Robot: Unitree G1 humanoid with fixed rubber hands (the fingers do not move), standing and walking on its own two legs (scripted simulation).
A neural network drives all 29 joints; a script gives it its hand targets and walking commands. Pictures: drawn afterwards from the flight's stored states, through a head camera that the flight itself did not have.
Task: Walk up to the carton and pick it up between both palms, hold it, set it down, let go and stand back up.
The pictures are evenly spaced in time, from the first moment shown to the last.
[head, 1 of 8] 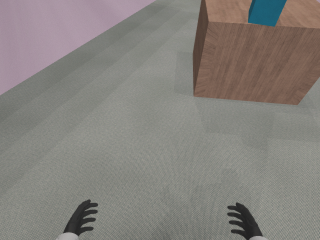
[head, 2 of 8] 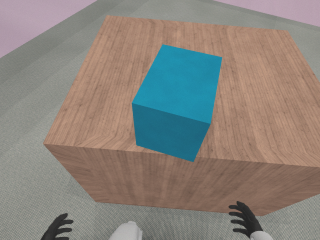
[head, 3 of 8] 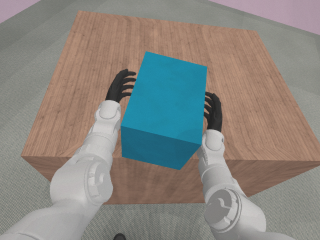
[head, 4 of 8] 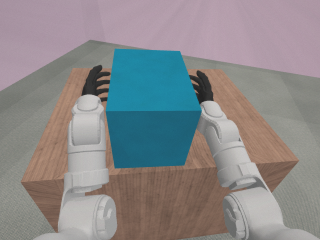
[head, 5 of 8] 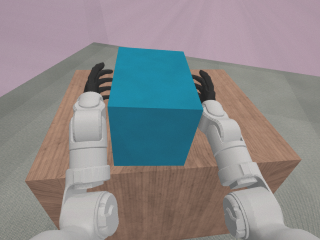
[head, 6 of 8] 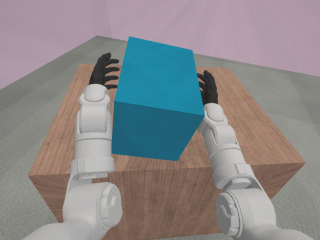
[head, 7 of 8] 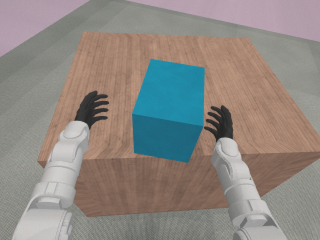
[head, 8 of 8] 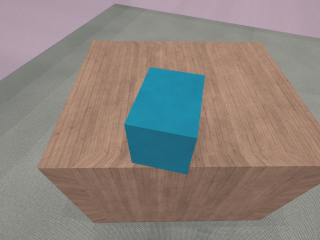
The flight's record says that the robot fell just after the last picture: no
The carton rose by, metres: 0.17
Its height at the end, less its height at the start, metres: +0.00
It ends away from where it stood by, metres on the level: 0.02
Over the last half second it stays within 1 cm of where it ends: yes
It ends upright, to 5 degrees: yes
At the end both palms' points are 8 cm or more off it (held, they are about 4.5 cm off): yes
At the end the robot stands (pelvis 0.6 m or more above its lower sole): yes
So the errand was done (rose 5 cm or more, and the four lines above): yes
